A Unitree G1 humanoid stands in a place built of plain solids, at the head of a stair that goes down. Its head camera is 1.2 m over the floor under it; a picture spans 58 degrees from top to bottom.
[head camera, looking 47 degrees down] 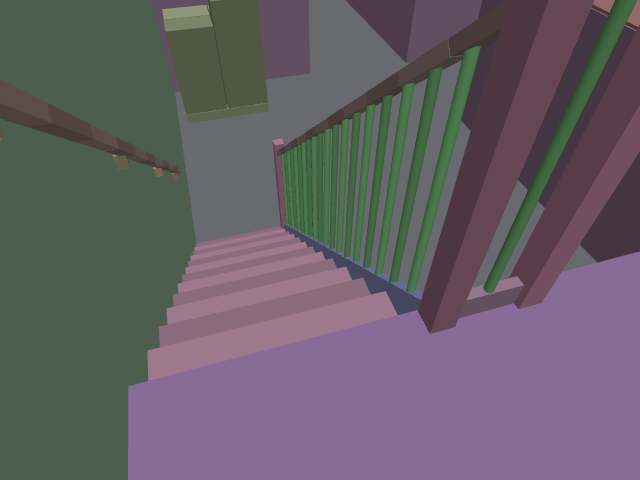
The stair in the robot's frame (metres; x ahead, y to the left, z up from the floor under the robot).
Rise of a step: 0.17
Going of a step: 0.21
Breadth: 0.90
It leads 17 degrees to the left of straight ahead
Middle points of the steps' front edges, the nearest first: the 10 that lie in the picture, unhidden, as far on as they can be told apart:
0.67 0.12 0.00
0.88 0.17 -0.17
1.08 0.23 -0.35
1.29 0.30 -0.52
1.49 0.36 -0.69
1.70 0.42 -0.86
1.90 0.48 -1.04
2.11 0.54 -1.21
2.31 0.60 -1.38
2.51 0.66 -1.56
